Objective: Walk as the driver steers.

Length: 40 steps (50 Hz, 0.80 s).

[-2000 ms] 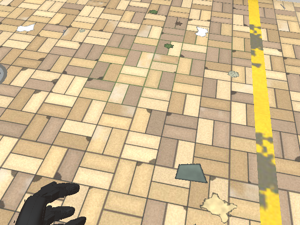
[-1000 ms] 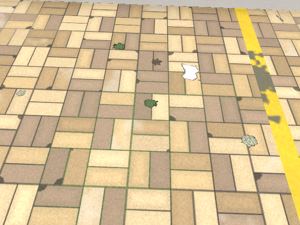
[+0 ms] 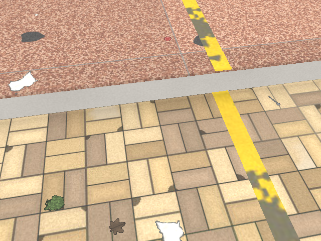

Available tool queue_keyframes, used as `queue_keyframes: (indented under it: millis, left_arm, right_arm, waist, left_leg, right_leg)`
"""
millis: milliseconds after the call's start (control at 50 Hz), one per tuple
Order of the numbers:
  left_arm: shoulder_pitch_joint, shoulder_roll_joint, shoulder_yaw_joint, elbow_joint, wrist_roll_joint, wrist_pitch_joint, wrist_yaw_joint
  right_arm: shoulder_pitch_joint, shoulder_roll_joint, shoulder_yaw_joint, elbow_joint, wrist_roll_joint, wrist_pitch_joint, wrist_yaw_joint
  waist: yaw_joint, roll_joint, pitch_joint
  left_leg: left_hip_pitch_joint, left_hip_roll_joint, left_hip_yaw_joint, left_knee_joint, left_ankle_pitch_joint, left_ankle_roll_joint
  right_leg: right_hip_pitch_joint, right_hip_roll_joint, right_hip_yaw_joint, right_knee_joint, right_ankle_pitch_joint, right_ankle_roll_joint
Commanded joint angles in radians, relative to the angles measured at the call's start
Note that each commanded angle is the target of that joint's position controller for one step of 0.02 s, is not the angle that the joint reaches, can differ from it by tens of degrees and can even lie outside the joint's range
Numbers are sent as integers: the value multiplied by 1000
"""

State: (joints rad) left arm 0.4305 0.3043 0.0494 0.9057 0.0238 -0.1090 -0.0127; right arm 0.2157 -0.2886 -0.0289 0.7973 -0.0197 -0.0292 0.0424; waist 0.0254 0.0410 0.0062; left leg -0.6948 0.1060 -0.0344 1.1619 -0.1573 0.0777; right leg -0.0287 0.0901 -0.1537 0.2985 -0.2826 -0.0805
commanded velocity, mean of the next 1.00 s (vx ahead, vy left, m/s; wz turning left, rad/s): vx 1.00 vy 0.00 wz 0.53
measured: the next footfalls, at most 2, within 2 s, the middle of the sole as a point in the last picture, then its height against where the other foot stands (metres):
left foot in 0.22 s outside the picture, level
right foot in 0.64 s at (159, 167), level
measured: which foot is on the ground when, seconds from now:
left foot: up 0.00-0.20, down 0.22-0.66, up 0.68-1.00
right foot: down 0.00-0.22, up 0.24-0.62, down 0.64-1.00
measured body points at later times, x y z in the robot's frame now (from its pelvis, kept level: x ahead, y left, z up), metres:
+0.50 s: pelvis +0.48 +0.07 +0.00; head +0.50 +0.08 +0.45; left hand +0.63 +0.36 -0.05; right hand +0.56 -0.21 -0.13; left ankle +0.37 +0.06 -0.74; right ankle +0.73 -0.05 -0.67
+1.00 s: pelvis +0.93 +0.22 -0.01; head +0.96 +0.24 +0.44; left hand +0.70 +0.38 -0.13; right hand +1.27 +0.20 -0.06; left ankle +1.05 +0.42 -0.70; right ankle +0.83 +0.04 -0.74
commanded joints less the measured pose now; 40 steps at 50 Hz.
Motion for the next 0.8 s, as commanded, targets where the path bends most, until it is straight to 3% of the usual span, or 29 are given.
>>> queue_keyframes:
  millis: [20, 40, 60, 80, 120, 160, 180, 200, 220, 240, 260, 280, 300, 320, 360, 420, 480, 520, 560, 600, 620, 640, 660, 680, 700, 720, 740, 780, 800]
  left_arm:
    - [-85, 34, -4, -62, -6, -42, -7]
    - [-90, 29, -8, -60, -5, -42, -3]
    - [-68, 61, -7, -59, -12, -48, 0]
    - [-39, 66, -7, -44, -17, -50, 6]
    - [-8, 108, -1, -40, -17, -42, 28]
    - [-26, 174, 15, -57, -3, -11, 60]
    - [-73, 204, 26, -75, 6, 10, 68]
    - [-144, 218, 33, -101, 18, 28, 68]
    - [-168, 177, 31, -97, 22, 33, 47]
    - [-131, 11, -14, -176, 37, 10, 31]
    - [-124, 32, -29, -270, 3, -13, 25]
    - [-202, 83, -31, -270, 14, -34, 23]
    - [-222, 94, -28, -266, 15, -37, 18]
    - [-234, 82, -33, -268, 32, -25, 20]
    - [-218, 64, -42, -267, 54, 28, 18]
    - [-372, 36, -58, -347, 43, 50, 3]
    - [-461, 1, -72, -370, 14, 41, -13]
    - [-497, 10, -69, -376, 11, 35, -13]
    - [-516, 39, -57, -382, 15, 28, -9]
    - [-381, 100, -26, -346, 15, 22, 6]
    - [-218, 138, -5, -301, 3, 19, 18]
    - [5, 178, 17, -243, 4, 21, 38]
    - [173, 257, 39, -211, 39, 19, 53]
    - [85, 302, 55, -194, 44, 21, 29]
    - [-44, 184, 45, -223, 32, 24, 13]
    - [-86, 113, 31, -216, 21, 20, 5]
    - [-89, 80, 23, -192, 28, 17, 2]
    - [-37, 39, 5, -125, 22, 5, 5]
    - [-20, 34, 4, -104, 9, -4, 3]
  right_arm:
    - [-79, -1, 10, -83, 5, -1, 18]
    - [-93, -15, 7, -72, 18, 0, 23]
    - [-134, 8, 18, -108, 14, -6, 32]
    - [-185, 0, 21, -123, 11, -10, 39]
    - [-188, -24, 16, -114, 1, -13, 42]
    - [-36, -79, -2, -74, 0, -11, 38]
    - [141, -122, -22, -27, 1, -8, 30]
    - [374, -171, -51, 41, 0, -5, 12]
    - [417, -210, -79, 62, 14, 1, -14]
    - [327, -296, -98, 52, 7, 16, -24]
    - [277, -339, -114, 2, -1, 25, -30]
    - [236, -260, -105, -18, -3, 24, -40]
    - [198, -200, -90, -6, -1, 20, -42]
    - [179, -181, -83, 0, 5, 7, -43]
    - [143, -152, -67, -10, 12, -22, -46]
    - [140, -175, -74, -24, 16, -51, -39]
    - [195, -165, -79, -11, 30, -60, -27]
    - [245, -162, -79, 6, 33, -65, -22]
    - [259, -173, -80, 19, 24, -65, -32]
    - [245, -227, -89, 22, 9, -66, -44]
    - [215, -253, -94, 22, -6, -62, -44]
    - [147, -229, -87, 10, -20, -63, -44]
    - [162, -95, -53, -30, -9, -72, -44]
    - [315, -30, -26, -52, 38, -78, -30]
    - [207, -100, -25, -25, 11, -68, -43]
    - [91, -121, -26, -41, -2, -65, -31]
    - [31, -111, -21, -58, -9, -63, -21]
    - [-1, -68, -6, -87, -27, -47, 0]
    - [-11, -51, 2, -96, -28, -39, 4]
  waist:
    - [-44, -89, 140]
    - [-34, -54, 109]
    - [-43, -81, 137]
    - [-28, -63, 152]
    - [-35, -81, 104]
    - [-129, -144, -6]
    - [-223, -162, -94]
    - [-330, -152, -179]
    - [-326, -36, -152]
    - [-156, 220, -122]
    - [-143, 193, -320]
    - [-142, -15, -179]
    - [-82, -118, -49]
    - [-37, -147, 13]
    - [24, -165, 64]
    - [-3, -104, 111]
    - [-78, -46, 79]
    - [-123, -19, 58]
    - [-132, -3, 45]
    - [-59, 29, -56]
    - [36, 34, -144]
    - [162, 30, -223]
    - [184, -172, -343]
    - [37, -483, -419]
    - [40, -240, -222]
    - [48, -79, -117]
    - [33, -14, -57]
    - [-8, -75, 5]
    - [-21, -95, 27]
  left_leg:
    - [-8, 12, 52, -145, 185, 5]
    - [31, -32, 104, -186, 243, 14]
    - [61, -17, 128, -300, 283, 30]
    - [80, -40, 173, -369, 316, 43]
    - [154, -120, 237, -457, 339, 72]
    - [315, -199, 255, -477, 232, 97]
    - [498, -230, 236, -461, 163, 118]
    - [727, -217, 154, -482, 83, 164]
    - [838, -163, 47, -548, -1, 206]
    - [1001, -4, -275, -470, 252, 302]
    - [1151, 136, -713, -761, -148, 464]
    - [1012, 149, -788, -932, -335, 402]
    - [822, 122, -709, -960, -311, 345]
    - [670, 78, -626, -956, -183, 322]
    - [433, -5, -477, -976, -85, 299]
    - [259, -99, -351, -1025, 36, 272]
    - [329, -139, -264, -1018, 229, 190]
    - [460, -98, -272, -1019, 340, 165]
    - [624, -63, -268, -957, 506, 142]
    - [753, -30, -265, -765, 824, 100]
    - [746, -38, -243, -575, 883, 81]
    - [582, -72, -213, -312, 756, 68]
    - [336, -159, -144, 83, 252, 52]
    - [59, -277, -126, 279, -287, 23]
    - [-59, -164, -115, 289, -191, 42]
    - [-43, -128, -104, 228, -111, 34]
    - [-14, -103, -98, 165, -100, 32]
    - [13, -76, -110, 91, -116, 19]
    - [-5, -68, -107, 61, -127, 12]
  right_leg:
    - [-172, -219, 15, -223, 470, -4]
    - [-146, -170, -46, -231, 539, 27]
    - [-151, -211, -70, -223, 666, 40]
    - [-106, -226, -85, -225, 788, 55]
    - [25, -237, -111, -153, 1075, 77]
    - [119, -275, -109, 87, 1408, 92]
    - [87, -294, -95, 313, 1473, 87]
    - [-27, -304, -67, 629, 1378, 75]
    - [-206, -165, -72, 1035, 613, 66]
    - [-623, -25, 17, 1401, -239, 101]
    - [-838, -29, 224, 1467, -225, 96]
    - [-880, -92, 260, 1344, -127, 76]
    - [-829, -136, 255, 1215, -63, 76]
    - [-764, -161, 253, 1141, -76, 91]
    - [-638, -208, 240, 1008, -101, 131]
    - [-540, -221, 173, 703, 52, 160]
    - [-429, -182, 128, 410, 386, 126]
    - [-409, -161, 117, 312, 473, 96]
    - [-423, -135, 116, 223, 430, 65]
    - [-297, -71, 113, 206, 270, 32]
    - [-141, -60, 107, 202, 188, 16]
    - [106, -129, 152, 254, 100, -1]
    - [342, -348, 465, 237, -264, -41]
    - [449, -516, 1086, -24, -404, -161]
    - [318, -474, 999, -52, -510, -162]
    - [171, -427, 808, -47, -380, -152]
    - [59, -381, 685, -59, -245, -131]
    - [-61, -321, 538, -99, -106, -103]
    - [-77, -310, 501, -127, -57, -101]
Velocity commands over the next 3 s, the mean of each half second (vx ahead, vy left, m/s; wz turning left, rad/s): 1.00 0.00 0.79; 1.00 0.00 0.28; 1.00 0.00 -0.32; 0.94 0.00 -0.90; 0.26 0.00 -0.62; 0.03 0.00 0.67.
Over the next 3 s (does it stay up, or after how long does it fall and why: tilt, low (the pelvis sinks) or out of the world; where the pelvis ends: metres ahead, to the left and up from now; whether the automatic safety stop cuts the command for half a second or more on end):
stays up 2.18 0.71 0.16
